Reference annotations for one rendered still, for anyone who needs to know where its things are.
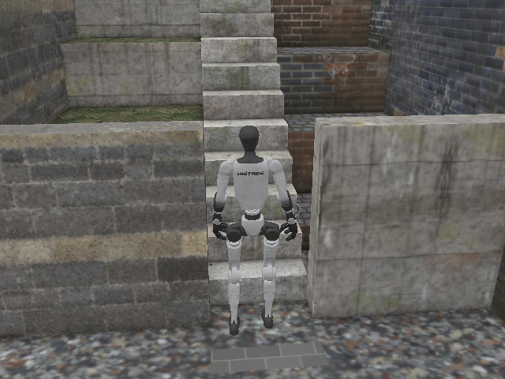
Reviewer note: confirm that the stairs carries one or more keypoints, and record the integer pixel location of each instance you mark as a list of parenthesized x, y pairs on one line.
[(241, 87)]

